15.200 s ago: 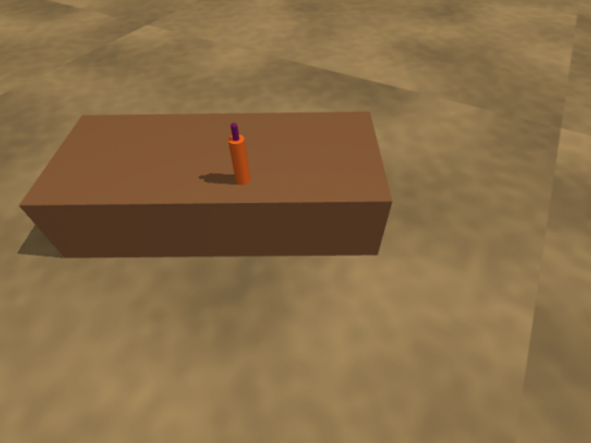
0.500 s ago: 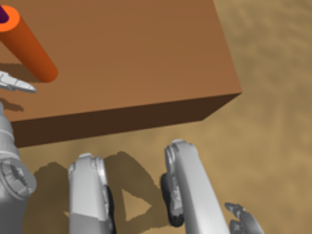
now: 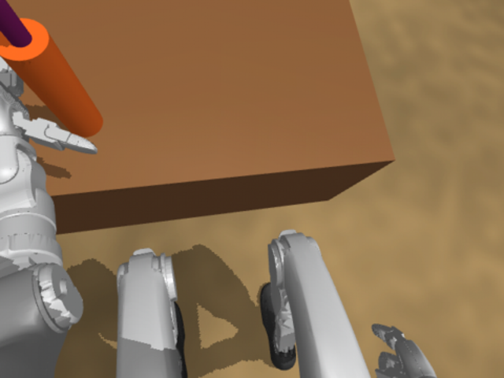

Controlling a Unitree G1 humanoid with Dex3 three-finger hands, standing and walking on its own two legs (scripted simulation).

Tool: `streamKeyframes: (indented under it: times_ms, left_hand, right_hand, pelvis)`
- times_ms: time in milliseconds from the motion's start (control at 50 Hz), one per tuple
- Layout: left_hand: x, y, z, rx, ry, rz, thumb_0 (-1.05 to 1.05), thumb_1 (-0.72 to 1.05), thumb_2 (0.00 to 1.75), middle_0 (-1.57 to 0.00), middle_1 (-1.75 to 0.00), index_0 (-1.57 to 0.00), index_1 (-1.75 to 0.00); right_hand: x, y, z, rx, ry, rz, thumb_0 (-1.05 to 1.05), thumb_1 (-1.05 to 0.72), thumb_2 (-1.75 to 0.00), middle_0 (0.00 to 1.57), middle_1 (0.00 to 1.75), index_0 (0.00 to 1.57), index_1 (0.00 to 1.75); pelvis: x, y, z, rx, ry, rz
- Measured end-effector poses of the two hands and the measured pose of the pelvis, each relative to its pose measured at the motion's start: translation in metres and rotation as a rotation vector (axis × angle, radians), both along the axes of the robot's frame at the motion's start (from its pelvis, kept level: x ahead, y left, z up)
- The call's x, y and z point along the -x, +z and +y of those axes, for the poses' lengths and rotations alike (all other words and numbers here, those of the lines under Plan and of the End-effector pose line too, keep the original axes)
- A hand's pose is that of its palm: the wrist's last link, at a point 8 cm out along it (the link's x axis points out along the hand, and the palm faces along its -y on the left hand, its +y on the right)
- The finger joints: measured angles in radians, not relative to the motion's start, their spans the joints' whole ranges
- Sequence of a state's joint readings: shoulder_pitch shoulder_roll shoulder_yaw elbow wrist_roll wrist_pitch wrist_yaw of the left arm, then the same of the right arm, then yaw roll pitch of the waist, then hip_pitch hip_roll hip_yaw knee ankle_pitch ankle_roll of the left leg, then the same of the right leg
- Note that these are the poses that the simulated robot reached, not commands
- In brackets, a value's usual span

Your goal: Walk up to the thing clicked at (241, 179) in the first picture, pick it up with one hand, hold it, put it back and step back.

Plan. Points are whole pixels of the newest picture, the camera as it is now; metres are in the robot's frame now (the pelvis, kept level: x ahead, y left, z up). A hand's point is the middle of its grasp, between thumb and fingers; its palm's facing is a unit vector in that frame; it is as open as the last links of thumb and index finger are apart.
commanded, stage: close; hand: left
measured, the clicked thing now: (49, 75) +0.54 +0.23 +0.02
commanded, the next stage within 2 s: settle in 0.86 s
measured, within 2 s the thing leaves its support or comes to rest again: leaves its support in 1.30 s
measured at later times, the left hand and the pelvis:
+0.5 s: hand (59, 92) +0.53 +0.22 +0.00, palm faces +0.20 -0.98 -0.02, open 13.3 cm; pelvis +0.00 +0.00 -0.01, yaw +0 degrees
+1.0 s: hand (64, 93) +0.53 +0.22 -0.01, palm faces +0.18 -0.98 -0.03, open 7.6 cm; pelvis +0.00 +0.00 -0.02, yaw +0 degrees
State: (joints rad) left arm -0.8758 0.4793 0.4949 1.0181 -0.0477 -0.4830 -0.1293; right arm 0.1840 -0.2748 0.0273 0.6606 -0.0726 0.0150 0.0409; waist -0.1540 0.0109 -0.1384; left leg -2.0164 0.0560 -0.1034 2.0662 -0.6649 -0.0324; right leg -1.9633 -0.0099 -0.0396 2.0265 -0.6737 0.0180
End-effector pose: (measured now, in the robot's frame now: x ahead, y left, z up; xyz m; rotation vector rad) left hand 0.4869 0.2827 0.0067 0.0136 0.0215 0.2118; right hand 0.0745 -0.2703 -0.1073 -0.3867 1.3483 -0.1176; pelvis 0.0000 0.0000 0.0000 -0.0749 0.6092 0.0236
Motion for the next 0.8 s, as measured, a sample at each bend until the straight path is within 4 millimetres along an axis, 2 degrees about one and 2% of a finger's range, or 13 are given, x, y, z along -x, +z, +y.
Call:
streamKeyframes:
  times_ms: [200, 400, 620, 800]
  left_hand:
    - [-0.002, -0.003, -0.004, -0.004, -0.014, 0.001, -0.02, -0.55, 0.08, -0.28, -0.19, -0.29, -0.18]
    - [-0.005, -0.004, -0.01, -0.009, -0.013, 0.006, -0.02, -0.41, 0.22, -0.46, -0.36, -0.47, -0.34]
    - [-0.009, -0.011, -0.011, -0.013, -0.017, 0.004, -0.01, -0.16, 0.41, -0.66, -0.56, -0.68, -0.54]
    - [-0.011, -0.016, -0.013, -0.004, -0.012, -0.004, -0.01, 0.09, 0.62, -0.87, -0.77, -0.9, -0.76]
  right_hand:
    - [-0.003, -0.008, 0.009, -0.031, -0.003, 0.01, 0.0, -0.93, -0.89, 0.2, 0.29, 0.21, 0.3]
    - [0.004, -0.01, 0.008, -0.031, -0.015, 0.022, 0.0, -0.93, -0.89, 0.2, 0.29, 0.21, 0.3]
    - [0.013, -0.012, 0.001, -0.015, -0.022, 0.055, 0.0, -0.93, -0.89, 0.2, 0.29, 0.2, 0.3]
    - [0.014, -0.017, -0.001, -0.014, -0.024, 0.062, 0.0, -0.92, -0.89, 0.2, 0.29, 0.2, 0.29]
  pelvis:
    - [-0.002, -0.002, 0.002, -0.003, -0.001, 0.002]
    - [0.0, -0.003, 0.0, -0.005, -0.001, 0.001]
    - [-0.001, -0.008, -0.001, -0.008, -0.002, 0.006]
    - [-0.001, -0.013, -0.001, -0.009, -0.006, 0.005]
